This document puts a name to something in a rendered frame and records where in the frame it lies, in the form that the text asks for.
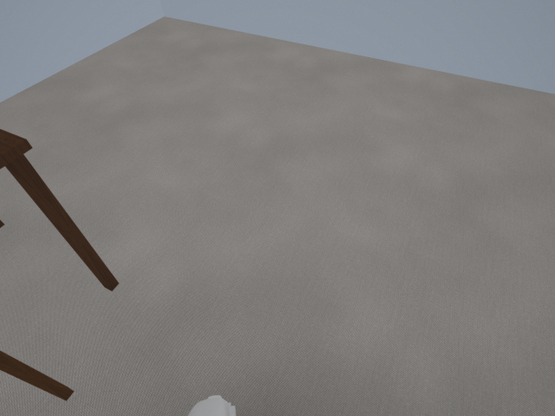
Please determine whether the chair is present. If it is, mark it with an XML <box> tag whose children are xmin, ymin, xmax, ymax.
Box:
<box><xmin>0</xmin><ymin>351</ymin><xmax>74</xmax><ymax>401</ymax></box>

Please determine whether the table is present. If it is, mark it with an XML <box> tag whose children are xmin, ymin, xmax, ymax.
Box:
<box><xmin>0</xmin><ymin>129</ymin><xmax>119</xmax><ymax>291</ymax></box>

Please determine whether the robot left thigh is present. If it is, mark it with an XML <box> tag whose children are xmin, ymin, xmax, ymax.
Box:
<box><xmin>187</xmin><ymin>398</ymin><xmax>236</xmax><ymax>416</ymax></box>

